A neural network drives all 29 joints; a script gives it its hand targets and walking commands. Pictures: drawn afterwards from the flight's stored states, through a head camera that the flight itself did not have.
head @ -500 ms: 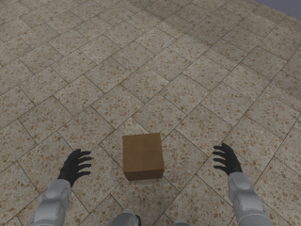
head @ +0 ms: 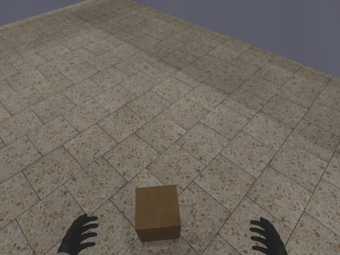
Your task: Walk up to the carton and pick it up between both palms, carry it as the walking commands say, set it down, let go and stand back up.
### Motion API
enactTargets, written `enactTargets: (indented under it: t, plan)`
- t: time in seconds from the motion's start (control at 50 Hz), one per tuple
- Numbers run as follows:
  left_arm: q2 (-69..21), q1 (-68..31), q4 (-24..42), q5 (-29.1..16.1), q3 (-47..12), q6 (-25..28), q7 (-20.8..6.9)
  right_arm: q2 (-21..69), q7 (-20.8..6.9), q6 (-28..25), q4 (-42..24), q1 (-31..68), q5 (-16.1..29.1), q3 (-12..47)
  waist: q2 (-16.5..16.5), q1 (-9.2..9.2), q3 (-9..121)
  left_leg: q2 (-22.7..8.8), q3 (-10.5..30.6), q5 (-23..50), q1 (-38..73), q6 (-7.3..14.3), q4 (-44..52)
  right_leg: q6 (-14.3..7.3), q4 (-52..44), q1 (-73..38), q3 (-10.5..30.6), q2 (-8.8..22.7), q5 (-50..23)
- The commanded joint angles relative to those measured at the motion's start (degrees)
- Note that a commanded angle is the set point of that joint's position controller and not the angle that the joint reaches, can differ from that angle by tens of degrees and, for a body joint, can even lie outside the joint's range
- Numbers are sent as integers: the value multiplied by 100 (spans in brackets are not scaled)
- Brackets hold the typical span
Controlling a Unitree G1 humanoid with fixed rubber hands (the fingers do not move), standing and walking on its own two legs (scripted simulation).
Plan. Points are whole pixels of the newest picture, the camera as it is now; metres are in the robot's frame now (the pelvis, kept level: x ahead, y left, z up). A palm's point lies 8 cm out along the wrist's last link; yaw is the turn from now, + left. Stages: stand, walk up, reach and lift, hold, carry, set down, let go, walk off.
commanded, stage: let go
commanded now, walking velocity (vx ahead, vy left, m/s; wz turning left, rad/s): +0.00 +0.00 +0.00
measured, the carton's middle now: (158, 214) +0.43 +0.10 -0.64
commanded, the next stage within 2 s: stand in 0.24 s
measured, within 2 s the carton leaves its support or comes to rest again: neither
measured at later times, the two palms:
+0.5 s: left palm out of the picture +0.11 +0.28 -0.08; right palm out of the picture +0.13 -0.24 -0.09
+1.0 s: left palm out of the picture +0.09 +0.29 -0.09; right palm out of the picture +0.12 -0.25 -0.10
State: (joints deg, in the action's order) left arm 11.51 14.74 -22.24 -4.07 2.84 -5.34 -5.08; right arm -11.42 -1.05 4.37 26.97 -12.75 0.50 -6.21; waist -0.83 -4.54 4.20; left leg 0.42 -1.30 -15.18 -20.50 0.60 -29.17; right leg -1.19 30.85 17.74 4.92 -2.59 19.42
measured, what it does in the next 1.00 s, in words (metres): stands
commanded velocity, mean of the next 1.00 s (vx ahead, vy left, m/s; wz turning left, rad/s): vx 0.00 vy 0.00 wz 0.00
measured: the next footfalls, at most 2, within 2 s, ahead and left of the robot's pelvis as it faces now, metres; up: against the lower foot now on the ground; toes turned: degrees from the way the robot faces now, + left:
none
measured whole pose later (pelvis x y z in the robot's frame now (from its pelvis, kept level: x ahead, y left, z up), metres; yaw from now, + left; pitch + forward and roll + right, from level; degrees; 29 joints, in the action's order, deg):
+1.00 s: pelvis -0.01 +0.00 +0.00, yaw +0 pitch +3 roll +1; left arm 18.9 13.8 -39.8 -2.8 2.8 -0.7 1.3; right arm -12.1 0.7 1.0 41.0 -12.7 0.5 -4.9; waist 1.7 -3.3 1.8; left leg 0.4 -1.3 -14.6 -17.5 0.5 -29.2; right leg -1.3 30.7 14.7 4.9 -2.6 18.8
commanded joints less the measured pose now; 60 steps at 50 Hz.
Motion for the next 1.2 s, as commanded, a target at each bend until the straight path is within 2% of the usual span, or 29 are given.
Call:
enactTargets:
  t: [0.0, 0.02, 0.04, 0.08, 0.12, 0.14, 0.16, 0.18, 0.2, 0.28, 0.42, 0.44, 0.46, 0.48, 0.52, 0.54, 0.56, 0.62, 0.66, 0.7, 0.76, 0.8, 0.82, 0.92, 1.0, 1.06, 1.12, 1.16, 1.18]
  plan:
    - [844, -322, 899, 479, -210, -169, -15, -491, -76, 229, -586, 10, -106, 389, 357, 723, -204, 372, 37, 1458, 2276, -72, 391, 330, -903, -415, -282, 87, -1759]
    - [1009, -26, 734, 568, -137, -228, -4, -472, -68, 198, -887, 105, -4, 391, 308, 483, -640, 396, 105, 1508, 2085, -45, 309, 260, -906, -297, -364, 57, -1741]
    - [922, 81, 685, 632, -44, -249, 34, -532, -103, 239, -647, -150, -75, 418, -27, 541, -404, 444, 38, 1615, 2222, -99, 361, 262, -977, -323, -313, 36, -1634]
    - [797, -144, 603, 454, -253, -394, 6, -365, -122, 279, -699, 103, 63, 504, 264, 668, -654, 270, 111, 1130, 2199, -69, 384, 205, -999, -168, -401, 100, -1181]
    - [673, -345, 756, 403, -340, -531, 93, -517, -88, 226, -622, -3, 75, 660, 26, 718, -764, 328, -32, 1076, 1868, -89, 457, 180, -988, -186, -382, 85, -1334]
    - [798, -35, 507, 394, -390, -751, 175, -697, 7, 159, -564, -134, -140, 318, 740, 1032, -712, 338, -75, 1102, 1964, -149, 420, 238, -970, -381, -436, -13, -1470]
    - [858, -362, 883, 333, -220, -688, 190, -606, -25, 88, -654, -19, 6, 508, 300, 864, -341, 344, -17, 1035, 1876, -86, 279, 208, -906, -388, -432, 85, -1478]
    - [907, -98, 697, 421, -264, -780, 239, -641, 19, 151, -462, -295, -208, 342, 371, 924, -346, 277, 58, 926, 2027, -47, 263, 169, -886, -534, -396, 89, -1351]
    - [1229, -746, -92, 631, 133, -275, 439, -1274, 108, -35, 481, 128, -343, 231, 882, 387, -256, -345, 387, 650, 1044, -99, 451, 116, -544, -446, -144, 346, -599]
    - [1318, -469, -373, 785, 238, 180, 535, -1297, 124, -385, 513, 744, -527, 137, 126, 379, -436, -132, 323, -618, 706, -137, 646, 61, -758, -94, 210, 378, 545]
    - [1200, -249, -850, 730, 162, 375, 643, -1349, 199, -460, 1024, 324, -587, 40, -91, 436, -42, -401, 595, 997, 1162, 65, 259, -76, -547, -344, 328, 434, -922]
    - [1422, -249, -1026, 750, 168, 372, 676, -1240, 224, -422, 1019, 317, -529, 28, 159, 515, 28, -422, 617, 1054, 1273, 57, 412, -31, -578, -341, 288, 416, -1023]
    - [1472, -231, -1053, 780, 211, 396, 687, -1331, 183, -419, 1042, 226, -443, 7, -106, 501, 150, -349, 520, 1032, 1089, 27, 239, -7, -487, -521, 334, 428, -926]
    - [1380, -331, -1007, 736, 192, 473, 679, -1197, 210, -430, 1026, 247, -499, 50, 253, 429, -73, -417, 601, 1236, 971, 9, 298, -27, -502, -396, 241, 448, -1027]
    - [1632, -87, -1154, 707, 299, 458, 679, -1313, 174, -410, 1077, 313, -476, 9, -52, 400, 225, -337, 518, 1118, 1083, 11, 283, 14, -471, -680, 391, 533, -1300]
    - [1556, -199, -1149, 782, 233, 448, 677, -1325, 203, -432, 943, 540, -499, 7, 277, 387, 19, -361, 553, 1295, 995, 39, 254, -16, -409, -537, 245, 451, -1504]
    - [1430, -331, -1082, 798, 216, 454, 695, -1408, 245, -421, 1153, 169, -518, -16, -129, 425, 121, -327, 509, 1045, 941, -19, 361, -32, -444, -662, 321, 523, -1375]
    - [1422, -3, -1302, 715, 175, 557, 730, -1385, 289, -468, 1188, 30, -459, -17, -196, 441, 212, -449, 637, 1709, 1329, -16, 360, -83, -415, -577, 336, 511, -1635]
    - [1460, -198, -1387, 773, 187, 524, 752, -1283, 268, -452, 1122, 401, -490, -29, -157, 449, 535, -487, 590, 1755, 1485, 75, 209, -98, -403, -678, 212, 524, -1852]
    - [1456, -297, -1327, 827, 207, 597, 716, -1271, 226, -474, 1144, 271, -437, -11, 450, 466, 416, -525, 593, 1607, 1296, 37, 319, -18, -369, -776, 169, 484, -1515]
    - [1547, -172, -1450, 680, 134, 627, 736, -1271, 239, -489, 1238, 196, -444, -27, -200, 430, 298, -382, 397, 1946, 1267, 8, 141, 19, -360, -810, 322, 644, -2373]
    - [1633, -89, -1458, 748, 203, 593, 741, -1373, 235, -478, 1129, 491, -444, -54, 180, 341, 434, -423, 522, 1828, 1447, 56, 156, -41, -412, -664, 176, 519, -2097]
    - [1632, -158, -1496, 745, 226, 567, 735, -1413, 251, -508, 1222, 218, -422, -35, 271, 491, 376, -434, 466, 1619, 1451, 19, 194, -17, -472, -554, 173, 467, -1872]
    - [1770, 16, -1596, 742, 237, 663, 751, -1492, 209, -493, 1305, 105, -393, -47, -199, 418, 272, -422, 556, 1503, 1395, 75, 387, -73, -536, -669, 214, 598, -1560]
    - [1488, -264, -1522, 792, 186, 696, 696, -1499, 215, -564, 1351, 101, -420, -33, 69, 581, 78, -504, 667, 965, 1279, 104, 355, -99, -598, -395, 346, 588, -1320]
    - [1735, -63, -1695, 770, 238, 737, 709, -1425, 227, -592, 1381, 153, -434, -34, 23, 506, -86, -505, 781, 826, 1171, 139, 411, -106, -626, -247, 405, 592, -886]
    - [1551, -252, -1628, 743, 166, 709, 668, -1417, 227, -592, 1368, 238, -397, -63, -166, 520, 473, -526, 540, 1637, 1340, 178, 111, -132, -461, -738, 290, 611, -1712]
    - [1804, -264, -1726, 723, 229, 735, 666, -1394, 197, -583, 1322, 183, -361, -80, 193, 478, 344, -484, 534, 1704, 1235, 138, 153, -77, -490, -826, 317, 661, -2179]
    - [1657, -65, -1752, 718, 212, 738, 670, -1514, 196, -586, 1416, 248, -420, -52, -39, 406, 503, -530, 609, 1784, 1355, 197, 268, -105, -443, -969, 257, 680, -2162]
